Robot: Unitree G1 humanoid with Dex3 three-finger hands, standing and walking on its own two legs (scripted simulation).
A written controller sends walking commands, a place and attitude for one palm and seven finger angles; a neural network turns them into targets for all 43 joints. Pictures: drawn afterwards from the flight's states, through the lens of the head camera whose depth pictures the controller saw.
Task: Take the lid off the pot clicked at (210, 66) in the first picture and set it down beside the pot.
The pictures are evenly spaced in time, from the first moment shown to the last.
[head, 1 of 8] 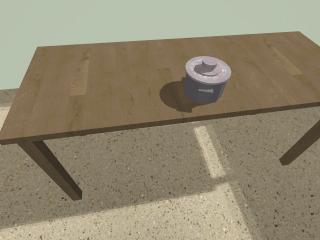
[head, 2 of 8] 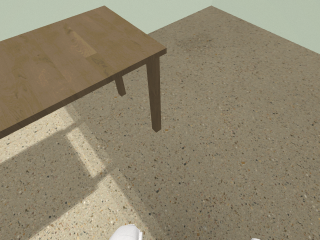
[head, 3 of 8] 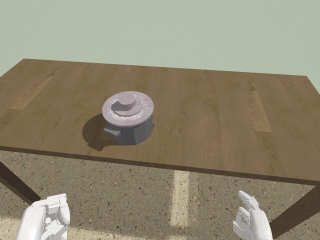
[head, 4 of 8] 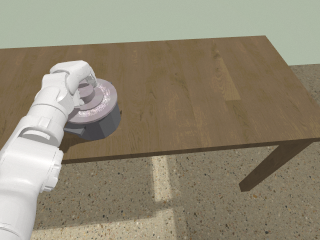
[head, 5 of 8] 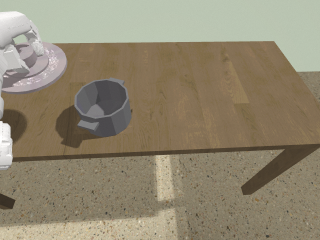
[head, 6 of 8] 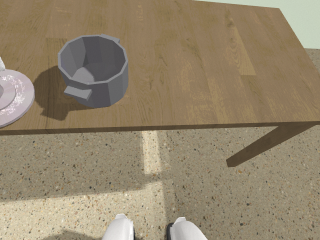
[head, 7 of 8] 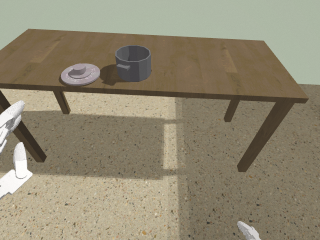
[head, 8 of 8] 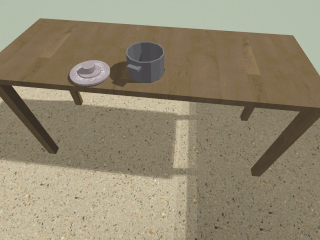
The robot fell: no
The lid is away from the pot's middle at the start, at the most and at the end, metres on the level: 0.00 0.26 0.25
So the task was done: yes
